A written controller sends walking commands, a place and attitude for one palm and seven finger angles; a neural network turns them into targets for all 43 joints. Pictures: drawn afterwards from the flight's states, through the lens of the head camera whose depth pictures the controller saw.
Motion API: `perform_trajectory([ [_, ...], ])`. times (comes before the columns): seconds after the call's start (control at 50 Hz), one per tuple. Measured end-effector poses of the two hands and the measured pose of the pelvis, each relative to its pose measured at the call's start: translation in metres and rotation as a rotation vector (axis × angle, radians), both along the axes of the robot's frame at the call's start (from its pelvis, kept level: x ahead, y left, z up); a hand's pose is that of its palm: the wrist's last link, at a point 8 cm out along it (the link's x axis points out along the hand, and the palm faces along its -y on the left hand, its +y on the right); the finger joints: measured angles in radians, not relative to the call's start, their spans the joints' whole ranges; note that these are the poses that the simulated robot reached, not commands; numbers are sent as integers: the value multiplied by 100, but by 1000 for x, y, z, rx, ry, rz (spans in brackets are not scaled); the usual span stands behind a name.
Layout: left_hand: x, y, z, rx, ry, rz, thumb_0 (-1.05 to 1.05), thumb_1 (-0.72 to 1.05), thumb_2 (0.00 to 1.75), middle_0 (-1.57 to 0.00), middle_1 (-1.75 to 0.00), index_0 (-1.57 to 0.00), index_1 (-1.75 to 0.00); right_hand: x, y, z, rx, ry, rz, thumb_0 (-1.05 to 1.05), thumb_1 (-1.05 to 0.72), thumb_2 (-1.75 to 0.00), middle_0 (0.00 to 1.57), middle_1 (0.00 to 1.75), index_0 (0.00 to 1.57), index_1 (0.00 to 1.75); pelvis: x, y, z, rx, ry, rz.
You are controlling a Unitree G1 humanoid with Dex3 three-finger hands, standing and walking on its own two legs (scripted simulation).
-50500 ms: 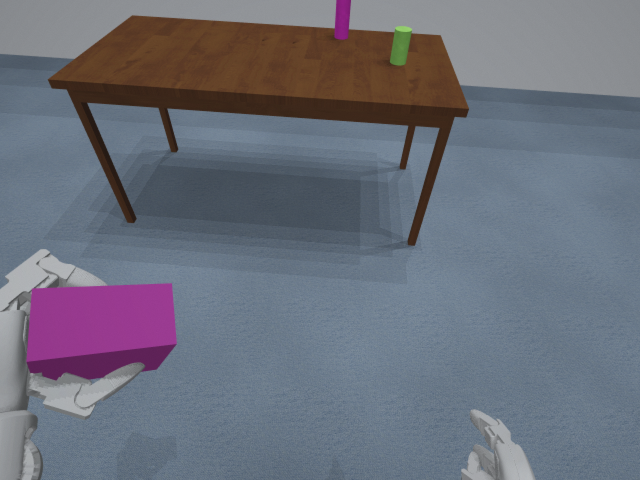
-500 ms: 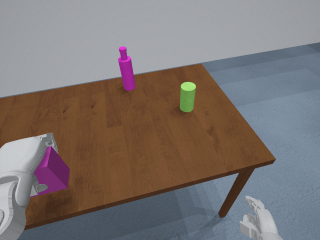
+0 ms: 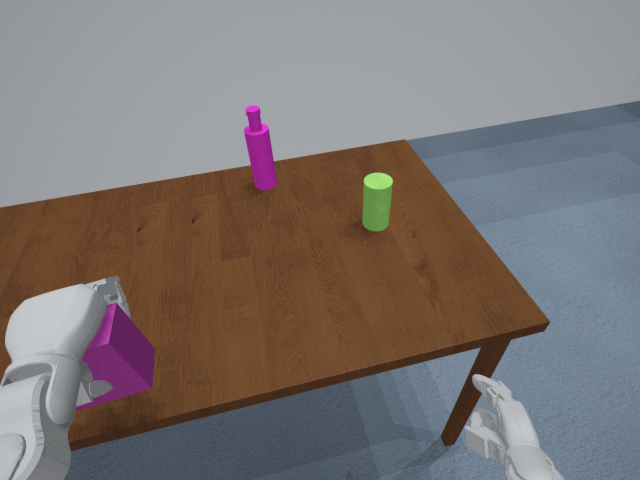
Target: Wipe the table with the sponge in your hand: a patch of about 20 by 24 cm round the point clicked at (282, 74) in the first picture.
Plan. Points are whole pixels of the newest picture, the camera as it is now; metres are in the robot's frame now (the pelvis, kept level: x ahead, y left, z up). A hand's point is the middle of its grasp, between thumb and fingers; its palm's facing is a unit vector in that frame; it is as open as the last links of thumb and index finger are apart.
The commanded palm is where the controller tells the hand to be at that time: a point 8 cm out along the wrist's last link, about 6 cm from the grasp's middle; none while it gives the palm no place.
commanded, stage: bring the sponge back beside the body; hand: left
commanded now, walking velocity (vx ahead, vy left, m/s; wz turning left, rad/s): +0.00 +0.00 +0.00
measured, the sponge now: (98, 366) +0.20 +0.32 +0.05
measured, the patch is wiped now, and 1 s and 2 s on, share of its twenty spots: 1.00 1.00 1.00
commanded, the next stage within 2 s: step back with the hand held close in 0.74 s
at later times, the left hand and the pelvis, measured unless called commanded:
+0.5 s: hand (113, 371) +0.17 +0.27 +0.10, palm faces +0.05 -0.13 -0.99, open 10.1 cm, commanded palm +0.14 +0.27 +0.17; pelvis -0.02 -0.01 +0.00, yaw -1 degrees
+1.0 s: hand (154, 350) +0.19 +0.22 +0.12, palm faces +0.25 -0.79 -0.56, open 10.1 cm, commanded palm +0.14 +0.26 +0.17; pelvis -0.03 -0.02 -0.01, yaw -1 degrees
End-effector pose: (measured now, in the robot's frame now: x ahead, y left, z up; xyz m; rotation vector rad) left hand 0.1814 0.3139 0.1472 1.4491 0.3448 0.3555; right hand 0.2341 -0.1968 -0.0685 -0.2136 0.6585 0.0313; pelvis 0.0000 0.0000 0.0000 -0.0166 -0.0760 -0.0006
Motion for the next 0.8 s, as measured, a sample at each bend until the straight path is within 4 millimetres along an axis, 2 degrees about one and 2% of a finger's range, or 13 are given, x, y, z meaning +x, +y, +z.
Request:
perform_trajectory([
  [0.12,-8,-18,-6,-34,30,-42,0,-50,106,-73,-132,-73,-133,-3,-6,1,-3,-13,-7,2,-91,-90,20,30,20,30,-3,-1,0,3,-7,-2],
  [0.22,-15,-34,-3,-25,-1,-98,0,-50,107,-73,-132,-73,-133,-6,-8,3,-1,-24,-5,2,-91,-90,20,30,20,30,-5,-3,-1,3,-17,-9],
  [0.4,-25,-39,7,-28,-58,-36,0,-50,107,-73,-132,-73,-133,-6,-6,6,31,-46,10,2,-91,-90,20,30,20,30,-12,-8,-1,6,-32,-14],
  [0.54,-31,-50,1,-37,-15,-42,0,-50,107,-73,-132,-73,-133,-4,-5,11,40,-72,23,2,-91,-90,20,30,20,30,-17,-13,-1,11,-34,-15],
  [0.8,-36,-55,-2,-37,-22,-54,0,-50,107,-73,-132,-73,-133,-14,-17,9,16,-70,13,2,-91,-90,20,30,20,30,-21,-20,-2,8,-42,-15],
])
